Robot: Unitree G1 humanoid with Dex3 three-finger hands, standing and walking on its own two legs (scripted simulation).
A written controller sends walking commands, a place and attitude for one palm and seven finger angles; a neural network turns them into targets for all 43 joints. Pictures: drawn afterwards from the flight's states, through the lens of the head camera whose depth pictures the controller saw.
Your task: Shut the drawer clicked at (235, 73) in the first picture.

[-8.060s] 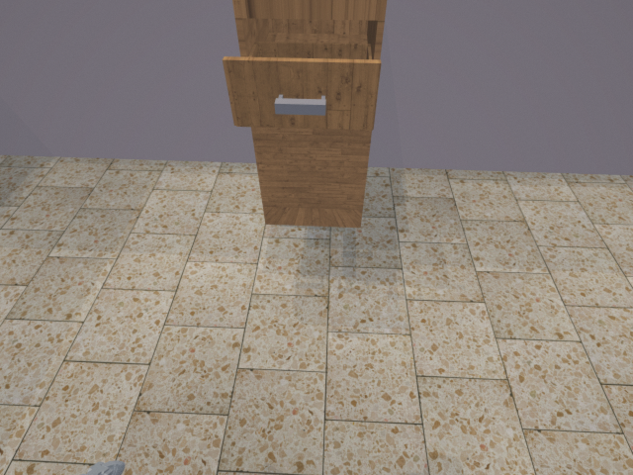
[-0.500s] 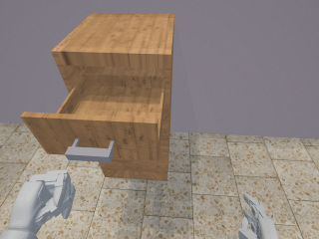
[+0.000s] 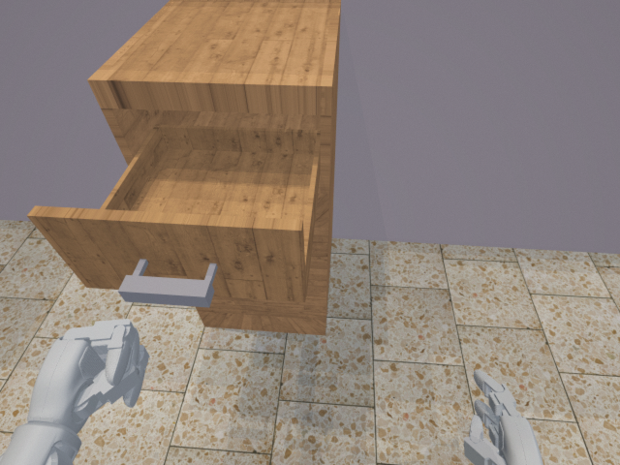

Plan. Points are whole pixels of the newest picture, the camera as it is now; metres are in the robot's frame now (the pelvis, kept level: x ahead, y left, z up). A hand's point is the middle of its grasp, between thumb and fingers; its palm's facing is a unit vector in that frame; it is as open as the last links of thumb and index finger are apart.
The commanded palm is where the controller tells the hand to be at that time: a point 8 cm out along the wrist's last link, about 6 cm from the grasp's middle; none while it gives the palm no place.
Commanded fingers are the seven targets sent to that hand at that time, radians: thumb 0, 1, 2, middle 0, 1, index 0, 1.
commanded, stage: bring the fist close to the handle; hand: left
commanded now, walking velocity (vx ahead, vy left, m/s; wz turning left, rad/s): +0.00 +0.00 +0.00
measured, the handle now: (172, 278) +0.36 +0.24 +0.02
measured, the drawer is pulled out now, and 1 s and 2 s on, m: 0.28 0.28 0.23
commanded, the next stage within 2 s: push the drawer shut in 1.08 s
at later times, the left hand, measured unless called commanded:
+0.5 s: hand (159, 356) +0.24 +0.21 +0.03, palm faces +0.00 -1.00 -0.05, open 3.3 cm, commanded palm +0.22 +0.27 +0.04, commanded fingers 0.00 0.90 0.90 -1.40 -1.60 -1.40 -1.60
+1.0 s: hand (173, 347) +0.26 +0.21 +0.01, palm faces +0.01 -1.00 -0.06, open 3.3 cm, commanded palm +0.23 +0.26 +0.02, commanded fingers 0.00 0.90 0.90 -1.40 -1.60 -1.40 -1.60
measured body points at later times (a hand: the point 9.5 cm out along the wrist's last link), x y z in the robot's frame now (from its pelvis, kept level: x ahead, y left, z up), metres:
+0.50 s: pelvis -0.01 +0.02 -0.02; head +0.04 +0.02 +0.42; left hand +0.23 +0.27 +0.04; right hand +0.16 -0.22 -0.11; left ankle +0.01 +0.14 -0.71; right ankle -0.01 -0.09 -0.71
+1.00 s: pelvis -0.01 +0.02 -0.04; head +0.05 +0.01 +0.41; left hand +0.25 +0.26 +0.02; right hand +0.14 -0.23 -0.13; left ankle +0.01 +0.14 -0.71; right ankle -0.01 -0.09 -0.71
